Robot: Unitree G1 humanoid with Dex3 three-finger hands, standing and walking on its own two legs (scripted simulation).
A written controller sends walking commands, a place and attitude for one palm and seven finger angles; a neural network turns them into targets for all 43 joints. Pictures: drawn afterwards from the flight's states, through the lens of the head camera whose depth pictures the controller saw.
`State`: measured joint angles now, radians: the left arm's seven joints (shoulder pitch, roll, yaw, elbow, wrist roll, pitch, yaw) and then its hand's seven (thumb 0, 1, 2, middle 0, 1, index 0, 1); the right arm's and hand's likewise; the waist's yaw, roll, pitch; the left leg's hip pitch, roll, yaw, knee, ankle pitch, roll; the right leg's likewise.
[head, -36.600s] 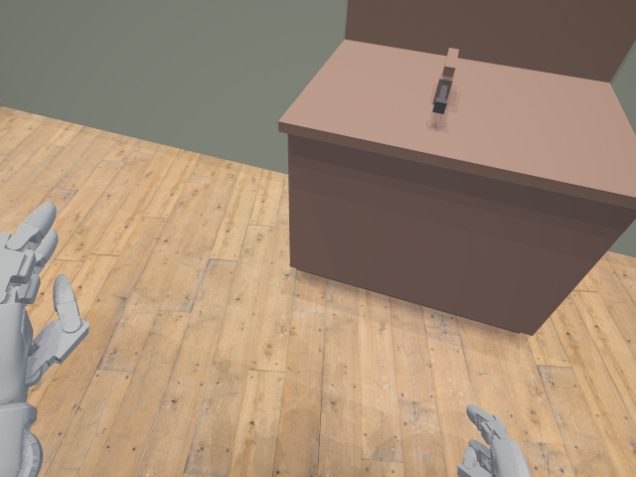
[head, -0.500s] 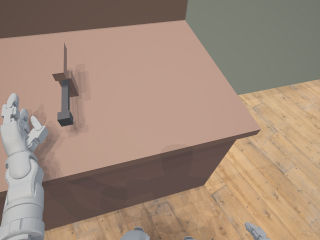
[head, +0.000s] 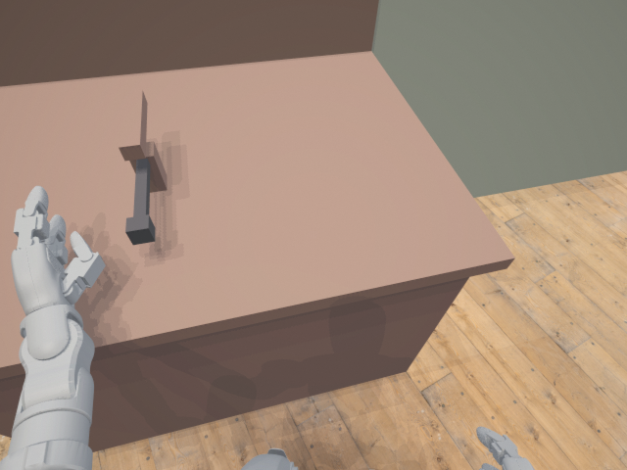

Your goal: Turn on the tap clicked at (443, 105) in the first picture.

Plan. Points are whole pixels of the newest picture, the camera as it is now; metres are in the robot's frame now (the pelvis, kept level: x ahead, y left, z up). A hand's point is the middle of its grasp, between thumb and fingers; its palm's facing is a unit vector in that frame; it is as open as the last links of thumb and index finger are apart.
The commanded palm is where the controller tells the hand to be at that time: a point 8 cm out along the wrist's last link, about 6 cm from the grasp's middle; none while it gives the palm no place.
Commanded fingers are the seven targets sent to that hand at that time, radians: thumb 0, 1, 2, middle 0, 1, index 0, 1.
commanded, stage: reach beside the lever's end, fingers flat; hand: left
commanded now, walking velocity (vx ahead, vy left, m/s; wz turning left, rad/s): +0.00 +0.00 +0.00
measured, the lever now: (140, 229) +0.39 +0.26 +0.07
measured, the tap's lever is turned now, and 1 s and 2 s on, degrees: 0 5 33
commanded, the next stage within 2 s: push the lever round in 0.04 s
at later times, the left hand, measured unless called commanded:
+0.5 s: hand (129, 255) +0.36 +0.27 +0.06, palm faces +0.52 -0.85 -0.07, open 7.8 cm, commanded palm +0.31 +0.30 +0.07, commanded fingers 0.00 0.90 0.90 -0.15 -0.15 -0.15 -0.15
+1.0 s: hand (148, 249) +0.36 +0.25 +0.07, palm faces +0.52 -0.85 -0.05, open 7.8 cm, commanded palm +0.33 +0.27 +0.07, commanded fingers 0.00 0.90 0.90 -0.15 -0.15 -0.15 -0.15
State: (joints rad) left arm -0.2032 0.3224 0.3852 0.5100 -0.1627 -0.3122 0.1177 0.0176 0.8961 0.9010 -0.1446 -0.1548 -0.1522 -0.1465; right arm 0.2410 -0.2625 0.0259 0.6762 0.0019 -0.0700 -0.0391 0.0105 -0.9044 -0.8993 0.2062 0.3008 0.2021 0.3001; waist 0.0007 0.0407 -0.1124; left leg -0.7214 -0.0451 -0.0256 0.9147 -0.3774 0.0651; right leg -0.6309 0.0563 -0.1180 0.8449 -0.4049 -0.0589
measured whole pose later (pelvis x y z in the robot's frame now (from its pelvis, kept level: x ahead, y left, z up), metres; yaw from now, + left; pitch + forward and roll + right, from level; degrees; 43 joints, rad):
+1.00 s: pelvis +0.00 -0.01 +0.00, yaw +0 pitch +11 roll -2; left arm -0.25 0.24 0.32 0.54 -0.12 -0.31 0.24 0.02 0.90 0.91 -0.15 -0.16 -0.15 -0.15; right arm 0.25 -0.26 0.02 0.67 -0.01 -0.05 -0.02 0.01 -0.91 -0.90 0.21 0.30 0.20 0.30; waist -0.02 0.04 -0.12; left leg -0.73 -0.04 -0.03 0.92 -0.38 0.05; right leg -0.65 0.06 -0.12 0.86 -0.41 -0.08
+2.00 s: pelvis +0.01 -0.04 +0.00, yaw +0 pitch +12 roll -1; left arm -0.41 0.06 0.24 0.62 0.05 -0.21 0.73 0.02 0.91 0.91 -0.15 -0.16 -0.16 -0.15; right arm 0.23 -0.22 -0.01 0.69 -0.06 0.04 0.02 0.01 -0.91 -0.90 0.20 0.30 0.20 0.30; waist -0.05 0.04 -0.15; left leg -0.72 -0.03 -0.04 0.91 -0.39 0.02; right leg -0.65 0.07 -0.13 0.87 -0.43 -0.11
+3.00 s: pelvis +0.01 -0.04 -0.01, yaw +1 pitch +18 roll -1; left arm -0.81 0.03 0.41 0.98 0.16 -0.17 0.97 0.00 0.93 0.92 -0.15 -0.16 -0.15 -0.14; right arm 0.28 -0.21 -0.03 0.76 -0.14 0.02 0.09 0.01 -0.91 -0.90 0.20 0.30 0.20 0.30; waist -0.11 0.05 -0.19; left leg -0.87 -0.03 -0.05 0.96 -0.40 0.00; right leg -0.80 0.07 -0.14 0.92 -0.45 -0.12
